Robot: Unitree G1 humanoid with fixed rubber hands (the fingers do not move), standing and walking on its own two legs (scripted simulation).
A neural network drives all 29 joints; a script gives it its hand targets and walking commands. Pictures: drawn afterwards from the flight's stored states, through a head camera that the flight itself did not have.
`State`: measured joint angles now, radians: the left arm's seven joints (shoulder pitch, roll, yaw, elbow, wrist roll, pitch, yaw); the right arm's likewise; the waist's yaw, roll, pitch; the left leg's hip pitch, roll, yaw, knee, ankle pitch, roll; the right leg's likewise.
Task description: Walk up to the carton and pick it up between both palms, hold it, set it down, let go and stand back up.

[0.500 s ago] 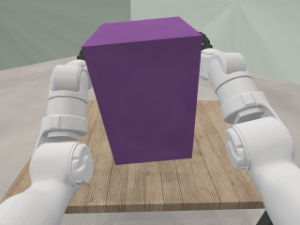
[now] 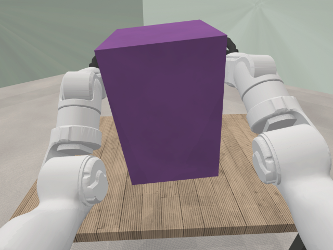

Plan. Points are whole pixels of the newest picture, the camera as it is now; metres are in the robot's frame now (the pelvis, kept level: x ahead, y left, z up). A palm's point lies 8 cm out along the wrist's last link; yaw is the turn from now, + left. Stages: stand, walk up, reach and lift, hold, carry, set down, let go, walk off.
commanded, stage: hold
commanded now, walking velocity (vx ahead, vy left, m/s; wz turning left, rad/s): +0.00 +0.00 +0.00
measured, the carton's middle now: (166, 101) +0.35 -0.01 +0.29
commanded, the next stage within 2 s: none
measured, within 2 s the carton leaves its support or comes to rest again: neither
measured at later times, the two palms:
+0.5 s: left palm (94, 79) +0.36 +0.14 +0.33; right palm (225, 67) +0.36 -0.14 +0.36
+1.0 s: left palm (94, 82) +0.36 +0.14 +0.33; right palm (225, 69) +0.36 -0.14 +0.36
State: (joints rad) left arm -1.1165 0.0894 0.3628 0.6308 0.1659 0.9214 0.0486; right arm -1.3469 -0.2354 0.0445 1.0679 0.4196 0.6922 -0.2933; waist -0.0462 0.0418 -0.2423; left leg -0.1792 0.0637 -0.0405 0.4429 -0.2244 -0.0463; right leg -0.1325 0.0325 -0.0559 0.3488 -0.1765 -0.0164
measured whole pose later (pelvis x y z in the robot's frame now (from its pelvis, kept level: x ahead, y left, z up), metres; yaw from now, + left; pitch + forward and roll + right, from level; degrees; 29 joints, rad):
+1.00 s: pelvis +0.00 +0.00 +0.00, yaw +1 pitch -2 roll -2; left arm -1.11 0.10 0.34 0.62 0.16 0.91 0.05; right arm -1.31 -0.23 0.04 1.02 0.43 0.69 -0.30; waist -0.06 0.02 -0.24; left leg -0.19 0.06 -0.06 0.44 -0.22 -0.05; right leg -0.14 0.03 -0.07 0.34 -0.17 -0.02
